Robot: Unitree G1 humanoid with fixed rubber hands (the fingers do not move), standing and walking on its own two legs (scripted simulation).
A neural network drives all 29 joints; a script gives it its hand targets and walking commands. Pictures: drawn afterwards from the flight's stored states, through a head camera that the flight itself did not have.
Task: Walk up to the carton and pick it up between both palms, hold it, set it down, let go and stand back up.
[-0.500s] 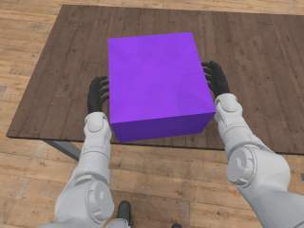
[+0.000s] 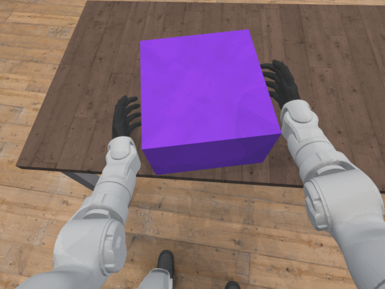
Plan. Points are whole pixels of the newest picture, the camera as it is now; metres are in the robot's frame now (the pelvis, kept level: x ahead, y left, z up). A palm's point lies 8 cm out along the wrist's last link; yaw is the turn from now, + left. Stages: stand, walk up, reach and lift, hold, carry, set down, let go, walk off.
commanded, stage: set down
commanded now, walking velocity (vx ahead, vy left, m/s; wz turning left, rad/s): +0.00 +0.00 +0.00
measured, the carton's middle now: (202, 102) +0.49 +0.08 +0.01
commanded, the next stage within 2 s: none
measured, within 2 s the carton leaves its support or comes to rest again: neither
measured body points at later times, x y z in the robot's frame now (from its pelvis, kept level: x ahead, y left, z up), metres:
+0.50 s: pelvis -0.03 +0.00 -0.01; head +0.09 +0.00 +0.42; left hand +0.40 +0.27 +0.05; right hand +0.51 -0.15 +0.07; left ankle +0.04 +0.17 -0.73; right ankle -0.04 -0.14 -0.73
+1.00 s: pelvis -0.03 +0.00 +0.00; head +0.06 +0.02 +0.44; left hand +0.37 +0.28 +0.10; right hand +0.50 -0.14 +0.14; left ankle +0.04 +0.17 -0.73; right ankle -0.04 -0.14 -0.73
